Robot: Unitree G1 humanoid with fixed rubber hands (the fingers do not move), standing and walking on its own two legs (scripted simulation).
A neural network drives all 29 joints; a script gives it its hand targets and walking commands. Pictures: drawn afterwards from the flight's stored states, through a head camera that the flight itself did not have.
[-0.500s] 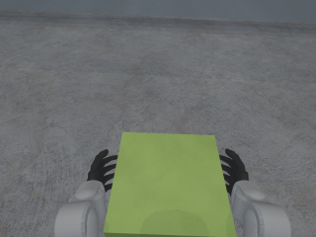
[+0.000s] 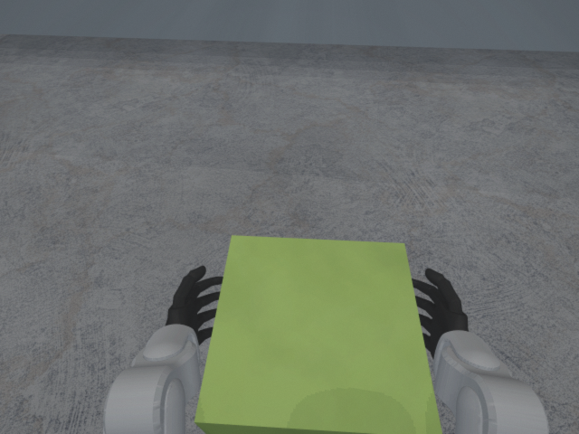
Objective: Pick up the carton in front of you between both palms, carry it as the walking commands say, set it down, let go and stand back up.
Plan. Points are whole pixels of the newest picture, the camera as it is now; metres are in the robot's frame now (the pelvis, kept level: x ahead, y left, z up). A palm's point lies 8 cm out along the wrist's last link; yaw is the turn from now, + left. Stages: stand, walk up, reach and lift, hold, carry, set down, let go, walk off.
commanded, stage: carry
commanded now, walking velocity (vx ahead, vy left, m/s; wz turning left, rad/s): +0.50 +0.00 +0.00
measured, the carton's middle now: (310, 358) +0.24 +0.00 +0.01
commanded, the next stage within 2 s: none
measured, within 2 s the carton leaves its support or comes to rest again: neither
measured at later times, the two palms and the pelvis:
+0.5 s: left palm (223, 157) +0.59 +0.17 +0.07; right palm (386, 160) +0.56 -0.13 +0.08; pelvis +0.34 +0.03 +0.00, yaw -4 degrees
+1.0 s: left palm (254, 76) +0.85 +0.13 +0.10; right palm (383, 78) +0.85 -0.17 +0.09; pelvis +0.61 -0.01 +0.01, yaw -1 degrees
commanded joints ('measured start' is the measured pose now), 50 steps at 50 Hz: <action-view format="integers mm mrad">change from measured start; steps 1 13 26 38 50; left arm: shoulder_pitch -363 -307 -356 -278 -308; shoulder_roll -800 -691 -837 -806 -744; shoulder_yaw -631 -597 -661 -685 -605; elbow -152 -127 -104 -144 -113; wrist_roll -296 -269 -267 -233 -262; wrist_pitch -18 -14 -33 -83 -12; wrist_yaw -125 -131 -141 -115 -119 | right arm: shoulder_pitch -352 -323 -316 -232 -341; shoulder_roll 798 752 858 767 733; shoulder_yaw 681 681 664 662 679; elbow -107 -87 -43 -91 -108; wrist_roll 282 247 275 264 267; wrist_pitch -11 -12 -42 -90 2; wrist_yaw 119 94 141 156 115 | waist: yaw -4 -3 -39 -28 -15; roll -81 -168 44 154 -190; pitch -281 -106 -296 -163 -321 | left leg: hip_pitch -387 -440 332 233 -65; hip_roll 45 18 293 152 2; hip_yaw -73 108 -284 127 -8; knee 186 -428 -798 -797 -544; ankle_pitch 83 374 571 953 -132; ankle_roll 40 -22 185 93 -5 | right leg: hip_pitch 518 504 -176 -72 481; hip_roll -316 -203 -74 -3 -262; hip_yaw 438 141 245 53 286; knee -266 -392 745 75 -212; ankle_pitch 320 278 -212 103 602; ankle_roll -72 -37 59 108 -43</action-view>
